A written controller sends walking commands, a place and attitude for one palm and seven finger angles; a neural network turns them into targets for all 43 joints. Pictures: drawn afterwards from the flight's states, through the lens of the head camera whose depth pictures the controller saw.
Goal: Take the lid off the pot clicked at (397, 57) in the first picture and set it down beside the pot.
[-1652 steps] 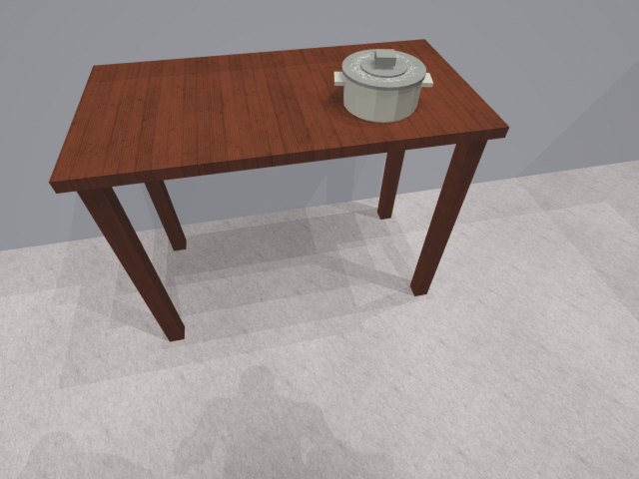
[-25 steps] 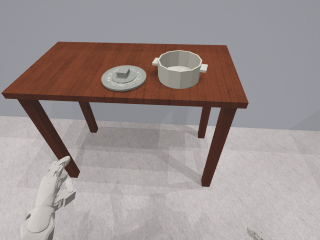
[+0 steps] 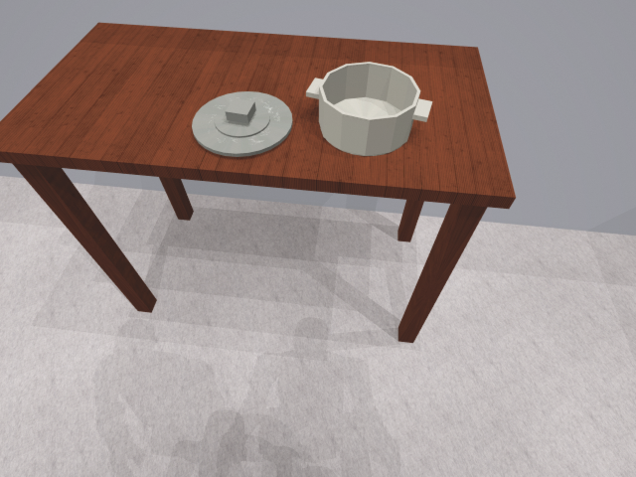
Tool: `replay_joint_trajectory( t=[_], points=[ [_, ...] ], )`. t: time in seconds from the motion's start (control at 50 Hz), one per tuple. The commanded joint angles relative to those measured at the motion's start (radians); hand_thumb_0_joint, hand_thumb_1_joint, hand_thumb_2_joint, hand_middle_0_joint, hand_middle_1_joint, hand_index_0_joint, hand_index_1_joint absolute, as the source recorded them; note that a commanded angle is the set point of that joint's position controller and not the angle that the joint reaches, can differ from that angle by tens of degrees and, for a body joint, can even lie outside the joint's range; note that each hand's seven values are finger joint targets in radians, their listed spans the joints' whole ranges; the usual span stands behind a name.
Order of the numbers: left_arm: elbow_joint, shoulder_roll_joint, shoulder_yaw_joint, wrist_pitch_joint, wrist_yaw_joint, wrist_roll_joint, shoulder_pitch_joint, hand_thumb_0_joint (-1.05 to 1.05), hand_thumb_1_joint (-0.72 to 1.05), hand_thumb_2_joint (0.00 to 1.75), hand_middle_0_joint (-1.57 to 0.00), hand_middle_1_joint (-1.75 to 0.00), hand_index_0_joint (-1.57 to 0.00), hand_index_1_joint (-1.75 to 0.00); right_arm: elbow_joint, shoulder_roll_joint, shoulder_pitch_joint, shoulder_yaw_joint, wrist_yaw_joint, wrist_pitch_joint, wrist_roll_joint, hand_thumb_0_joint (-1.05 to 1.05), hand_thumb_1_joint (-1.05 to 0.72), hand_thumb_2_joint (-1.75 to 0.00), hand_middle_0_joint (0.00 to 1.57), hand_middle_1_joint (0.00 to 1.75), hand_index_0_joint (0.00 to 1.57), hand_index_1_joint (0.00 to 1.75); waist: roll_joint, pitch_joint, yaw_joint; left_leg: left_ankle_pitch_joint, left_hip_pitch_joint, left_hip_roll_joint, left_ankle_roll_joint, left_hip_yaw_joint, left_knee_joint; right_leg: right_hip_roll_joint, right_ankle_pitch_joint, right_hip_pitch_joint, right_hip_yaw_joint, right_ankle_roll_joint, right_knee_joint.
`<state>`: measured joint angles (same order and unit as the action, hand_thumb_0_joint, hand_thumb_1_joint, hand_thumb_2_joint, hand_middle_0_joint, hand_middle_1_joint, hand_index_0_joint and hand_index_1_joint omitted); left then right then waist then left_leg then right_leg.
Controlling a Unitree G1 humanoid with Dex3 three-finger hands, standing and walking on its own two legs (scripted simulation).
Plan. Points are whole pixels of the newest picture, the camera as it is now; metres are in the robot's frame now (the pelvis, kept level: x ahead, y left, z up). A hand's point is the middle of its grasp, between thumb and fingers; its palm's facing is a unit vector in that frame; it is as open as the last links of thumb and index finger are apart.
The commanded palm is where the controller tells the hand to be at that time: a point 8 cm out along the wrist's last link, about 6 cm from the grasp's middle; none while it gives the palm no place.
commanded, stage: let the arm hang, fingers relaxed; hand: left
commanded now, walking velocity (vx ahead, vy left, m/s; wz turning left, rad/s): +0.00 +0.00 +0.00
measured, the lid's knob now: (240, 110) +0.73 +0.20 +0.01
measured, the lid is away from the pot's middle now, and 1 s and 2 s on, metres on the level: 0.25 0.25 0.25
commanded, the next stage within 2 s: look to check the result in 0.48 s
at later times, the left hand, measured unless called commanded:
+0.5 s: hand out of the picture +0.06 +0.18 -0.17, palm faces -0.01 -0.98 -0.21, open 7.3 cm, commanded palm none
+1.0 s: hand out of the picture +0.02 +0.19 -0.18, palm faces -0.02 -0.98 -0.19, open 7.3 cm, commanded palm none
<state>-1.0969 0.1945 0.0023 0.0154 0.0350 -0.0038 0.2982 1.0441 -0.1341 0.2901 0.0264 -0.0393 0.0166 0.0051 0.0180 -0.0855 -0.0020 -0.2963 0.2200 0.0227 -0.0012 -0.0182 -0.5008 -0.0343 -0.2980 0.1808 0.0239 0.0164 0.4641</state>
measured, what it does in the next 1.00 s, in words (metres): stands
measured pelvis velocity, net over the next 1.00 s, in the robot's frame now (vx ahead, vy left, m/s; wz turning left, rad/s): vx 0.01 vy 0.01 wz -0.04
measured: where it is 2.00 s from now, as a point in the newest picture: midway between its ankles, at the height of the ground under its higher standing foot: outside the picture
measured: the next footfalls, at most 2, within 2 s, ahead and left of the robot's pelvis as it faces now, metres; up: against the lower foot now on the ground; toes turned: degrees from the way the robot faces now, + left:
none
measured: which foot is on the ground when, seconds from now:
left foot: down 0.00-1.00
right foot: down 0.00-1.00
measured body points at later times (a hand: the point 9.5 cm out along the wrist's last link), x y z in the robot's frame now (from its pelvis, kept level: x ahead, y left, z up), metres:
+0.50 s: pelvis +0.01 +0.01 +0.00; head +0.04 +0.01 +0.45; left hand +0.06 +0.24 -0.16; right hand +0.02 -0.22 -0.15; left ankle -0.02 +0.12 -0.74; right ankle -0.03 -0.11 -0.74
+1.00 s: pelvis +0.01 +0.01 +0.00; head +0.04 +0.02 +0.45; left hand +0.02 +0.24 -0.16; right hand -0.01 -0.20 -0.16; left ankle -0.02 +0.12 -0.74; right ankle -0.03 -0.11 -0.74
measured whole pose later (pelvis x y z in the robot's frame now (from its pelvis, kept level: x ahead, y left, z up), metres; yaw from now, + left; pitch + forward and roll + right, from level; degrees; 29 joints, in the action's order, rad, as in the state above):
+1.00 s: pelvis +0.01 +0.01 +0.00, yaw -2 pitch +0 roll +0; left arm -1.11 0.16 0.01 0.01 0.04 -0.01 0.25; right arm 1.08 -0.12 0.28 0.03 -0.04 0.00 0.00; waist -0.01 -0.07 -0.01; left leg -0.30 0.16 0.01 0.02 -0.06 -0.45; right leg -0.02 -0.29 0.14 0.07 0.00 0.43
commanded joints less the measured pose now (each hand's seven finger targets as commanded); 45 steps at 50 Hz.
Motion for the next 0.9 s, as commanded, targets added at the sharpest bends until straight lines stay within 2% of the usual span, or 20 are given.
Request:
replay_joint_trajectory(
  t=[0.0, 0.04, 0.1, 0.16, 0.26, 0.3, 0.34, 0.36, 0.42, 0.44, 0.5, 0.52, 0.58, 0.64, 0.72, 0.74, 0.8, 0.84, 0.88],
  points=[
    [0.040, 0.078, 0.021, -0.030, 0.009, 0.001, 0.017, 0.00, 0.90, 0.90, -0.20, -0.30, -0.20, -0.30, -0.015, -0.100, 0.070, 0.027, -0.002, -0.021, 0.000, 0.00, -0.90, -0.90, 0.20, 0.30, 0.20, 0.30, -0.056, 0.073, -0.014, 0.275, -0.072, 0.075, 0.050, 0.043, 0.056, 0.105, 0.352, -0.004, 0.076, 0.032, -0.060],
    [0.040, 0.079, 0.024, -0.029, 0.010, -0.001, 0.012, 0.00, 0.90, 0.90, -0.20, -0.30, -0.20, -0.30, -0.011, -0.100, 0.060, 0.027, -0.002, -0.022, 0.000, 0.00, -0.90, -0.90, 0.20, 0.30, 0.20, 0.30, -0.030, 0.065, -0.012, 0.292, -0.081, 0.076, 0.052, 0.046, 0.061, 0.102, 0.346, 0.005, 0.074, 0.031, -0.053],
    [0.039, 0.075, 0.028, -0.030, 0.011, -0.001, 0.002, 0.00, 0.90, 0.90, -0.20, -0.30, -0.20, -0.30, -0.008, -0.097, 0.048, 0.027, -0.002, -0.022, 0.004, 0.00, -0.90, -0.90, 0.20, 0.30, 0.20, 0.30, -0.041, 0.068, -0.010, 0.304, -0.086, 0.076, 0.048, 0.038, 0.062, 0.105, 0.366, -0.007, 0.074, 0.031, -0.055],
    [0.042, 0.078, 0.032, -0.029, 0.012, -0.001, -0.015, 0.00, 0.90, 0.90, -0.20, -0.30, -0.20, -0.30, -0.007, -0.094, 0.038, 0.028, -0.003, -0.021, 0.005, 0.00, -0.90, -0.90, 0.20, 0.30, 0.20, 0.30, -0.002, 0.046, -0.008, 0.300, -0.077, 0.076, 0.046, 0.035, 0.067, 0.105, 0.363, -0.004, 0.076, 0.030, -0.057],
    [0.053, 0.089, 0.035, -0.028, 0.009, -0.001, -0.033, 0.00, 0.90, 0.90, -0.20, -0.30, -0.20, -0.30, -0.013, -0.102, 0.029, 0.030, -0.001, -0.019, 0.006, 0.00, -0.90, -0.90, 0.20, 0.30, 0.20, 0.30, -0.004, 0.047, -0.009, 0.275, -0.077, 0.076, 0.045, 0.036, 0.074, 0.106, 0.348, -0.006, 0.079, 0.029, -0.068],
    [0.060, 0.092, 0.037, -0.030, 0.008, -0.001, -0.039, 0.00, 0.90, 0.90, -0.20, -0.30, -0.20, -0.30, -0.015, -0.107, 0.033, 0.031, -0.001, -0.021, 0.006, 0.00, -0.90, -0.90, 0.20, 0.30, 0.20, 0.30, -0.020, 0.070, -0.010, 0.294, -0.087, 0.076, 0.044, 0.034, 0.073, 0.105, 0.368, -0.022, 0.078, 0.028, -0.066],
    [0.063, 0.094, 0.037, -0.030, 0.010, -0.002, -0.042, 0.00, 0.90, 0.90, -0.20, -0.30, -0.20, -0.30, -0.015, -0.104, 0.028, 0.031, -0.002, -0.022, 0.004, 0.00, -0.90, -0.90, 0.20, 0.30, 0.20, 0.30, -0.010, 0.045, -0.009, 0.299, -0.085, 0.074, 0.042, 0.033, 0.075, 0.106, 0.375, -0.009, 0.082, 0.027, -0.069],
    [0.064, 0.096, 0.037, -0.030, 0.009, 0.000, -0.040, 0.00, 0.90, 0.90, -0.20, -0.30, -0.20, -0.30, -0.015, -0.104, 0.033, 0.030, -0.001, -0.021, 0.005, 0.00, -0.90, -0.90, 0.20, 0.30, 0.20, 0.30, -0.013, 0.054, -0.010, 0.295, -0.089, 0.077, 0.043, 0.032, 0.076, 0.108, 0.370, -0.013, 0.081, 0.027, -0.073],
    [0.067, 0.091, 0.037, -0.031, 0.009, 0.001, -0.043, 0.00, 0.90, 0.90, -0.20, -0.30, -0.20, -0.30, -0.015, -0.108, 0.034, 0.031, -0.002, -0.021, 0.006, 0.00, -0.90, -0.90, 0.20, 0.30, 0.20, 0.30, -0.019, 0.062, -0.012, 0.295, -0.096, 0.078, 0.043, 0.032, 0.079, 0.104, 0.365, -0.017, 0.080, 0.028, -0.075],
    [0.067, 0.091, 0.036, -0.029, 0.010, -0.001, -0.048, 0.00, 0.90, 0.90, -0.20, -0.30, -0.20, -0.30, -0.013, -0.105, 0.034, 0.031, -0.002, -0.021, 0.004, 0.00, -0.90, -0.90, 0.20, 0.30, 0.20, 0.30, -0.006, 0.038, -0.012, 0.291, -0.090, 0.080, 0.045, 0.035, 0.089, 0.101, 0.348, -0.003, 0.078, 0.028, -0.073],
    [0.063, 0.089, 0.036, -0.030, 0.009, 0.001, -0.037, 0.00, 0.90, 0.90, -0.20, -0.30, -0.20, -0.30, -0.011, -0.108, 0.041, 0.030, -0.003, -0.023, 0.005, 0.00, -0.90, -0.90, 0.20, 0.30, 0.20, 0.30, -0.004, 0.069, -0.011, 0.305, -0.109, 0.084, 0.047, 0.034, 0.088, 0.100, 0.344, -0.014, 0.075, 0.027, -0.074],
    [0.062, 0.086, 0.036, -0.030, 0.009, 0.001, -0.036, 0.00, 0.90, 0.90, -0.20, -0.30, -0.20, -0.30, -0.012, -0.108, 0.043, 0.030, -0.003, -0.023, 0.005, 0.00, -0.90, -0.90, 0.20, 0.30, 0.20, 0.30, -0.017, 0.065, -0.012, 0.302, -0.108, 0.084, 0.048, 0.036, 0.090, 0.099, 0.342, -0.012, 0.075, 0.027, -0.075],
    [0.059, 0.082, 0.035, -0.028, 0.009, 0.001, -0.029, 0.00, 0.90, 0.90, -0.20, -0.30, -0.20, -0.30, -0.006, -0.106, 0.052, 0.029, -0.004, -0.024, 0.004, 0.00, -0.90, -0.90, 0.20, 0.30, 0.20, 0.30, -0.003, 0.064, -0.011, 0.304, -0.114, 0.089, 0.051, 0.037, 0.098, 0.096, 0.324, -0.007, 0.070, 0.026, -0.073],
    [0.050, 0.078, 0.034, -0.027, 0.010, -0.002, -0.022, 0.00, 0.90, 0.90, -0.20, -0.30, -0.20, -0.30, -0.001, -0.100, 0.053, 0.028, -0.005, -0.023, 0.002, 0.00, -0.90, -0.90, 0.20, 0.30, 0.20, 0.30, 0.000, 0.035, -0.010, 0.288, -0.104, 0.087, 0.053, 0.041, 0.107, 0.094, 0.303, 0.009, 0.072, 0.026, -0.077],
    [0.042, 0.071, 0.032, -0.027, 0.009, 0.000, -0.013, 0.00, 0.90, 0.90, -0.20, -0.30, -0.20, -0.30, 0.003, -0.101, 0.062, 0.027, -0.005, -0.024, 0.002, 0.00, -0.90, -0.90, 0.20, 0.30, 0.20, 0.30, -0.007, 0.054, -0.011, 0.269, -0.109, 0.088, 0.056, 0.040, 0.112, 0.094, 0.288, 0.002, 0.069, 0.024, -0.079],
    [0.042, 0.070, 0.031, -0.026, 0.011, -0.002, -0.013, 0.00, 0.90, 0.90, -0.20, -0.30, -0.20, -0.30, 0.003, -0.094, 0.059, 0.028, -0.005, -0.023, 0.001, 0.00, -0.90, -0.90, 0.20, 0.30, 0.20, 0.30, -0.001, 0.029, -0.012, 0.258, -0.100, 0.088, 0.056, 0.042, 0.118, 0.092, 0.273, 0.017, 0.072, 0.025, -0.079],
    [0.032, 0.065, 0.030, -0.029, 0.011, 0.000, 0.002, 0.00, 0.90, 0.90, -0.20, -0.30, -0.20, -0.30, 0.009, -0.094, 0.068, 0.027, -0.006, -0.027, 0.001, 0.00, -0.90, -0.90, 0.20, 0.30, 0.20, 0.30, -0.012, 0.070, -0.012, 0.296, -0.128, 0.089, 0.059, 0.038, 0.105, 0.095, 0.306, 0.004, 0.070, 0.024, -0.074],
    [0.032, 0.062, 0.030, -0.028, 0.013, -0.002, 0.003, 0.00, 0.90, 0.90, -0.20, -0.30, -0.20, -0.30, 0.010, -0.089, 0.067, 0.028, -0.007, -0.025, 0.000, 0.00, -0.90, -0.90, 0.20, 0.30, 0.20, 0.30, -0.019, 0.046, -0.013, 0.302, -0.126, 0.086, 0.058, 0.037, 0.102, 0.094, 0.315, 0.019, 0.073, 0.025, -0.073],
    [0.031, 0.061, 0.031, -0.027, 0.012, -0.001, 0.001, 0.00, 0.90, 0.90, -0.20, -0.30, -0.20, -0.30, 0.015, -0.087, 0.073, 0.026, -0.008, -0.025, 0.001, 0.00, -0.90, -0.90, 0.20, 0.30, 0.20, 0.30, 0.000, 0.045, -0.013, 0.296, -0.119, 0.090, 0.058, 0.037, 0.110, 0.094, 0.298, 0.015, 0.066, 0.023, -0.072]
  ],
)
